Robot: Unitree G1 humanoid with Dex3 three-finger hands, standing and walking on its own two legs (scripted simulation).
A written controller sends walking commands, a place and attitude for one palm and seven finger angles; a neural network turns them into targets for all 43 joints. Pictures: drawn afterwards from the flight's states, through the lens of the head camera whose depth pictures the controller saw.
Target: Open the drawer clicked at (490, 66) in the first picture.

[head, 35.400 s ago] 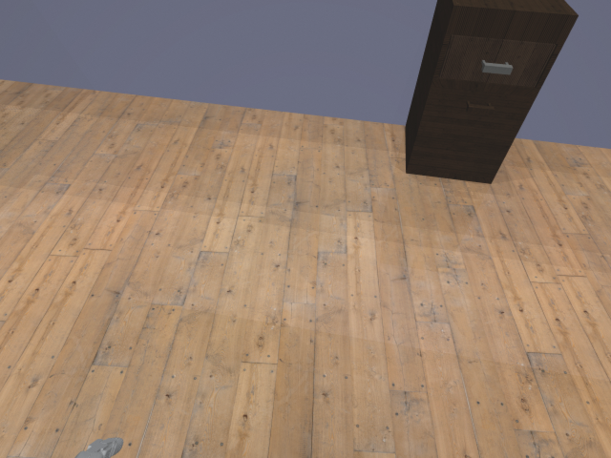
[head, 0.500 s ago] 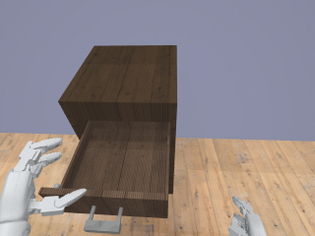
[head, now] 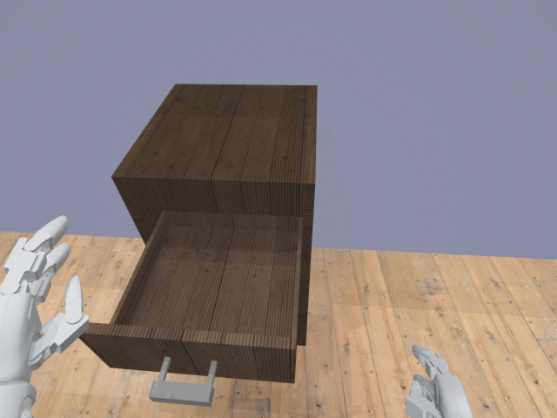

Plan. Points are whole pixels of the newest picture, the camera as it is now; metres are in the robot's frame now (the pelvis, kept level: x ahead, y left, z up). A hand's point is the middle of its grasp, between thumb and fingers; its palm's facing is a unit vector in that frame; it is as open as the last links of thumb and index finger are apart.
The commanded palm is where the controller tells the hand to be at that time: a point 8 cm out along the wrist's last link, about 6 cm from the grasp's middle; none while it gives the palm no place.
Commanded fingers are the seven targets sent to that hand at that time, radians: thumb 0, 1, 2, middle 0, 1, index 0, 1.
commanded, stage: draw the hand back to the body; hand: left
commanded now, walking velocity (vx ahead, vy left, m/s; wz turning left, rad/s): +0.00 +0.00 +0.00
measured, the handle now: (186, 378) +0.22 +0.21 -0.17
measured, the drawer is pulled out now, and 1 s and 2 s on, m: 0.30 0.30 0.30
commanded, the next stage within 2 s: step back with the hand held close in 0.04 s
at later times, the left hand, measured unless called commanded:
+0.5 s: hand (112, 327) +0.18 +0.21 +0.13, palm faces +0.25 -0.86 -0.44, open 7.4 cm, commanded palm +0.11 +0.26 +0.17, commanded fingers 0.00 0.90 0.90 -0.20 -0.30 -0.20 -0.30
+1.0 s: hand (60, 407) +0.09 +0.21 +0.15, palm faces +0.38 -0.83 -0.40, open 7.4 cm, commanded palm +0.03 +0.26 +0.17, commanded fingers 0.00 0.90 0.90 -0.20 -0.30 -0.20 -0.30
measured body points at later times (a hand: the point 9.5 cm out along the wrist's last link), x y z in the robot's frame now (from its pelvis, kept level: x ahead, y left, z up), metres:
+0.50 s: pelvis -0.02 -0.01 +0.00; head +0.02 +0.01 +0.44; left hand +0.16 +0.25 +0.15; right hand +0.15 -0.27 -0.08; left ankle -0.02 +0.06 -0.74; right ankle -0.02 -0.09 -0.74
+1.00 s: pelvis -0.10 -0.02 -0.01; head -0.08 -0.01 +0.44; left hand +0.07 +0.25 +0.17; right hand +0.05 -0.25 -0.10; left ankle -0.02 +0.06 -0.74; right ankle -0.07 -0.11 -0.74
